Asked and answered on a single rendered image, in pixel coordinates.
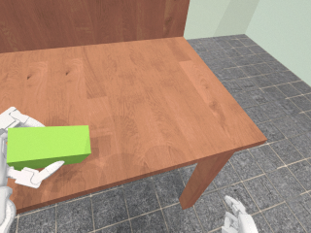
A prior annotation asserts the sponge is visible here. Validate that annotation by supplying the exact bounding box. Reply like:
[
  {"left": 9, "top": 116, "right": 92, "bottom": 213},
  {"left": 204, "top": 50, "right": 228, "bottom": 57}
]
[{"left": 6, "top": 125, "right": 91, "bottom": 171}]

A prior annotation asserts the table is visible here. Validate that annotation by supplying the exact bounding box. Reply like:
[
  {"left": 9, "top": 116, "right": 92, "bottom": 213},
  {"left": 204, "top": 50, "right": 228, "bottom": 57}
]
[{"left": 0, "top": 0, "right": 267, "bottom": 215}]

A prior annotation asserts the robot left hand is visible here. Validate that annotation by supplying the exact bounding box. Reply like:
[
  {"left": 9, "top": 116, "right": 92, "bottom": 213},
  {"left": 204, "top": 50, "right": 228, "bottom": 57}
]
[{"left": 0, "top": 107, "right": 64, "bottom": 188}]

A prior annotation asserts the left robot forearm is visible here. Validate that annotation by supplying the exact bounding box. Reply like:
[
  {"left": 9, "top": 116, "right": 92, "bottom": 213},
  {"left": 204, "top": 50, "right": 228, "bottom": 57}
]
[{"left": 0, "top": 186, "right": 17, "bottom": 233}]

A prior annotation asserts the robot right hand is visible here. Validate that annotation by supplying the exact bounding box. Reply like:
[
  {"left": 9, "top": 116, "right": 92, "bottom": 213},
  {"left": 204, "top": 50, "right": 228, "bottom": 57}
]
[{"left": 222, "top": 195, "right": 259, "bottom": 233}]

